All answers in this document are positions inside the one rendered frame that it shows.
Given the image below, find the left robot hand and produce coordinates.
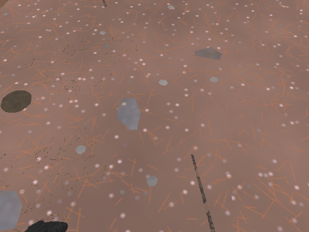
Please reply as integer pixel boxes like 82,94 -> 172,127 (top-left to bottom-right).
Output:
24,220 -> 68,232

